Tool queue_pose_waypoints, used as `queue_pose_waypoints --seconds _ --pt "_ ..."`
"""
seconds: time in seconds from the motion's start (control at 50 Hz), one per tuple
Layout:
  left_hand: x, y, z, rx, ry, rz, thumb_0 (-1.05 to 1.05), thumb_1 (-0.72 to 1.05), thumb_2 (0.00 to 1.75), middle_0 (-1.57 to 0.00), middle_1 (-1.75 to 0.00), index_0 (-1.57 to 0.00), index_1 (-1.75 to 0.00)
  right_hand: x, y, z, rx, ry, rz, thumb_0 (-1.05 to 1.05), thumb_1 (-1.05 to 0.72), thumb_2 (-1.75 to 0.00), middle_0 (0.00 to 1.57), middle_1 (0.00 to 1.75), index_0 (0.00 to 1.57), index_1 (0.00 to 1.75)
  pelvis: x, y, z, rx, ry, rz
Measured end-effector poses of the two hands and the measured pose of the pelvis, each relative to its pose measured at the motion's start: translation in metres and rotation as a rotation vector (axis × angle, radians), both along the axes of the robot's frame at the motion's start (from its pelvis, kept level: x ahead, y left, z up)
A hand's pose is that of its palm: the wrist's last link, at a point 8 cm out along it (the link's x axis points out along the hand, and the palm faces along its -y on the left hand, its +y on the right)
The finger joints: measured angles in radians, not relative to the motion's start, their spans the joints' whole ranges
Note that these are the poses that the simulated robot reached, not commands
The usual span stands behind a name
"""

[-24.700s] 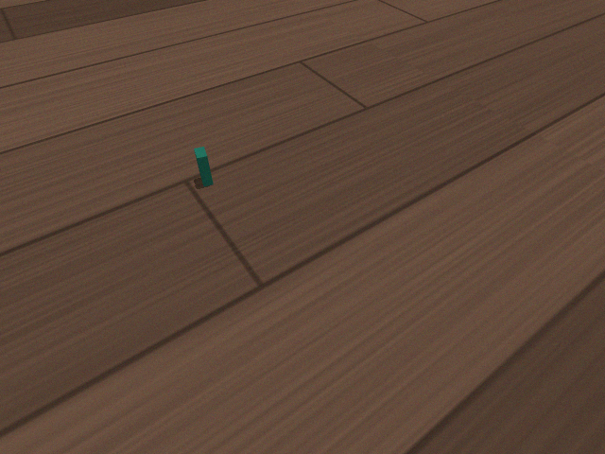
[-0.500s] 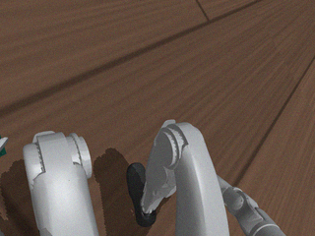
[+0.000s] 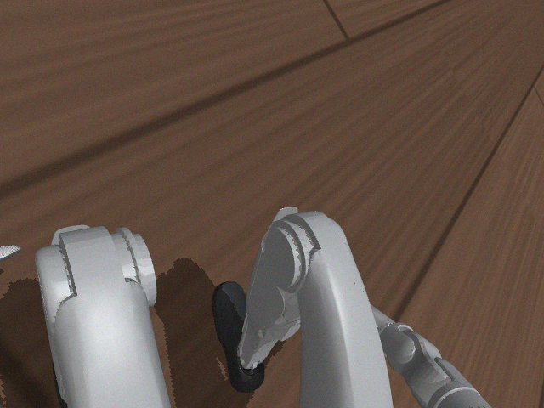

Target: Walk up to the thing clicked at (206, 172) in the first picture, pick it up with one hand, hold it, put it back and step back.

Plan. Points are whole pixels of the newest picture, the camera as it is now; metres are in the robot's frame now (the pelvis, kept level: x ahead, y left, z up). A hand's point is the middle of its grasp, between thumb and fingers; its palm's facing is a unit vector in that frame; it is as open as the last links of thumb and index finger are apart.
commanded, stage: open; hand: left
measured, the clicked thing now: out of the picture +0.36 +0.30 -0.18
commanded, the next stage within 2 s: withdraw in 0.24 s
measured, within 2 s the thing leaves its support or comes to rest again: rests again in 0.88 s
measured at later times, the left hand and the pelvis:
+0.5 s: hand out of the picture +0.36 +0.32 -0.15, palm faces +0.50 -0.87 +0.00, open 16.5 cm; pelvis +0.00 +0.00 +0.00, yaw +0 degrees
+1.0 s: hand out of the picture +0.28 +0.39 -0.03, palm faces +0.43 -0.85 -0.31, open 17.1 cm; pelvis +0.01 +0.00 +0.06, yaw +6 degrees
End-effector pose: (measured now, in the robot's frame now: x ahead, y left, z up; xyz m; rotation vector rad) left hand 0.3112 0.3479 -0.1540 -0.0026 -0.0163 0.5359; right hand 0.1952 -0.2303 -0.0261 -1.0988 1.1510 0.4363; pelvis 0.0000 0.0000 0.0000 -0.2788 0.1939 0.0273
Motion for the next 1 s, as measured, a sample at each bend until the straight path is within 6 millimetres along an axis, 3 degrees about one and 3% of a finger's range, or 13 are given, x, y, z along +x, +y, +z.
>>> queue_pose_waypoints --seconds 0.18,0.42,0.54,0.64,0.74,0.84,1.0 --pt "0.0 -0.002 -0.001 -0.005 0.009 -0.01 0.0 -0.61 0.34 -0.59 -0.46 -0.57 -0.47 0.006 0.0 0.008 -0.005 -0.029 0.019 0.0 -0.91 -0.9 0.2 0.3 0.2 0.3 -0.002 0.0 0.0 -0.004 -0.009 -0.002" --pt "-0.003 -0.001 -0.002 -0.003 0.005 -0.001 0.0 -0.59 0.21 -0.36 -0.24 -0.34 -0.27 0.0 0.0 0.008 -0.008 -0.013 0.022 0.0 -0.91 -0.91 0.2 0.3 0.2 0.3 -0.004 0.0 0.0 -0.001 -0.014 -0.003" --pt "-0.001 0.01 0.005 0.022 -0.008 -0.005 0.0 -0.57 0.17 -0.25 -0.17 -0.24 -0.19 -0.004 0.0 0.006 -0.004 -0.016 -0.005 0.0 -0.9 -0.9 0.2 0.3 0.2 0.3 -0.003 0.0 0.0 -0.005 -0.012 -0.003" --pt "-0.01 0.034 0.033 0.077 -0.048 0.008 0.0 -0.54 0.15 -0.19 -0.13 -0.18 -0.14 -0.009 -0.001 0.005 0.018 -0.017 -0.07 0.0 -0.9 -0.9 0.2 0.3 0.21 0.3 -0.001 0.0 0.006 -0.001 0.021 0.004" --pt "-0.034 0.056 0.065 0.088 -0.014 0.012 -0.01 -0.53 0.12 -0.14 -0.1 -0.14 -0.11 -0.004 -0.001 0.003 0.073 -0.038 -0.145 0.0 -0.9 -0.9 0.21 0.3 0.21 0.3 0.003 0.0 0.016 0.008 0.087 0.02" --pt "-0.057 0.066 0.088 0.061 0.029 0.02 -0.01 -0.53 0.12 -0.12 -0.11 -0.13 -0.11 0.016 0.004 0.002 0.141 -0.095 -0.187 0.0 -0.9 -0.9 0.21 0.3 0.21 0.3 0.006 0.0 0.026 0.026 0.143 0.035" --pt "-0.077 0.08 0.142 0.186 0.331 -0.032 -0.01 -0.51 0.08 -0.09 -0.09 -0.1 -0.08 0.053 0.015 0.008 0.291 -0.2 -0.358 0.0 -0.9 -0.91 0.2 0.3 0.2 0.3 0.01 -0.005 0.06 0.072 0.265 0.068"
